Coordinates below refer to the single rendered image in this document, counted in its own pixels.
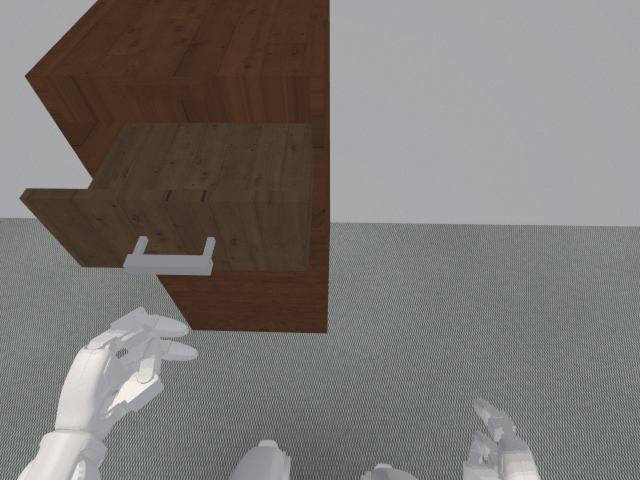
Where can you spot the handle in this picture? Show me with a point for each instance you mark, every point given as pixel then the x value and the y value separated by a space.
pixel 139 263
pixel 158 87

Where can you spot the robot left thigh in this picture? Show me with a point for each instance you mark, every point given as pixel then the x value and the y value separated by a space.
pixel 262 463

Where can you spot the left robot hand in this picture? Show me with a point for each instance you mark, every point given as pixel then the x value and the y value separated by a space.
pixel 86 403

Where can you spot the drawer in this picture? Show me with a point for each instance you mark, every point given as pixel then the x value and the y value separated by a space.
pixel 248 185

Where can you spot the right robot hand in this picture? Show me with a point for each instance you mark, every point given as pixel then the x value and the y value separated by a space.
pixel 511 459

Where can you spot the cabinet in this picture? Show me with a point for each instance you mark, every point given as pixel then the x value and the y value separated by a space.
pixel 263 61

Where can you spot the robot left forearm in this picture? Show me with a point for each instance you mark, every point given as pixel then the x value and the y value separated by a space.
pixel 66 455

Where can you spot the left robot shin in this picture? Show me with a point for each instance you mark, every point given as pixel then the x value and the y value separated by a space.
pixel 270 443

